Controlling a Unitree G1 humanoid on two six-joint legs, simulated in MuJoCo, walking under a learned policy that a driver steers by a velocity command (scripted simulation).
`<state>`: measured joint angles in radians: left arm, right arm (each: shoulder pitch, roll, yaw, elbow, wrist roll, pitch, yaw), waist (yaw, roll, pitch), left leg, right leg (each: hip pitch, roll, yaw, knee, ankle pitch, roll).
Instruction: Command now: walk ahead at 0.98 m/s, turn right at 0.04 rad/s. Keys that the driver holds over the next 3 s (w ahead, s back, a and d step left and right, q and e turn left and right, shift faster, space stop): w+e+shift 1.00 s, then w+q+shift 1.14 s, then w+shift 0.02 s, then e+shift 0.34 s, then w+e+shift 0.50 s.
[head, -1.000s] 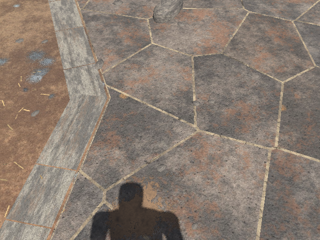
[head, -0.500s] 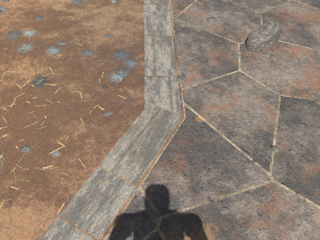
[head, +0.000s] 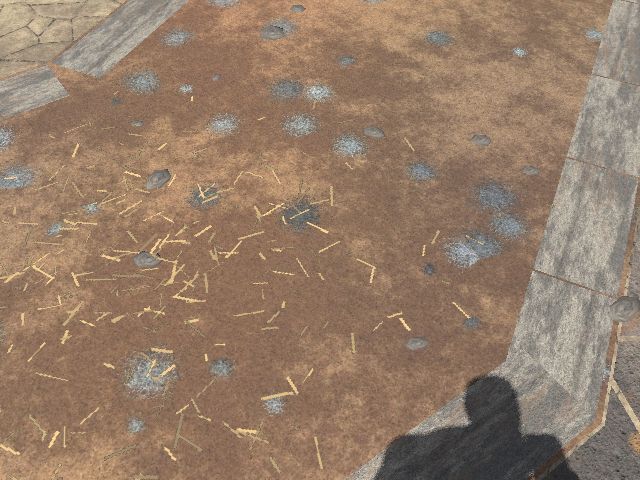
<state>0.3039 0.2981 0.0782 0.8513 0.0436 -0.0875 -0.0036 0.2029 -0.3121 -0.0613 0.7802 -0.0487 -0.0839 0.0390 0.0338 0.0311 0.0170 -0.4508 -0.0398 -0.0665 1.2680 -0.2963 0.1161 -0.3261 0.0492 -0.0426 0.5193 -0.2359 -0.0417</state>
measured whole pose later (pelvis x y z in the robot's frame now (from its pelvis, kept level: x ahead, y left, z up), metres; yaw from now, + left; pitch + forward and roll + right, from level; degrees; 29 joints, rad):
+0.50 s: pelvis +0.43 +0.01 +0.00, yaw -20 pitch +2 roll +2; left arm 0.13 0.34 0.08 0.71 0.03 -0.01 -0.07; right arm 0.45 -0.31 -0.06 0.87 -0.02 -0.12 0.00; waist -0.05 -0.05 -0.01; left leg 0.00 0.00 0.20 0.32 -0.35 -0.01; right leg -0.78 -0.08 -0.04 1.17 -0.13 -0.10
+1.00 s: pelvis +0.84 -0.21 +0.00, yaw -48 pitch +2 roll +0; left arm 0.46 0.31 0.07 0.81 0.00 -0.06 -0.02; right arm 0.00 -0.26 0.02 0.57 -0.04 -0.06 0.02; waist 0.11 0.00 0.04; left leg -0.73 0.12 -0.08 0.71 0.00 -0.05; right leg 0.03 0.19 0.21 0.33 -0.35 -0.17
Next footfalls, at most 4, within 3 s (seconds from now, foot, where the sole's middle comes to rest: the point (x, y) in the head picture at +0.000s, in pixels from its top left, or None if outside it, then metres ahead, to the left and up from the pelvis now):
0.24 left None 0.40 0.14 -0.77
0.68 right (417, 361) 0.74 -0.17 -0.77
1.10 left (467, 223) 1.16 -0.33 -0.77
1.52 right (611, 208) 1.23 -0.73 -0.77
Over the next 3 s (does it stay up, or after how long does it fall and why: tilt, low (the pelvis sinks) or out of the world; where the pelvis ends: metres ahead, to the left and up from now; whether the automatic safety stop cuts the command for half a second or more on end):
stays up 2.23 -0.91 0.01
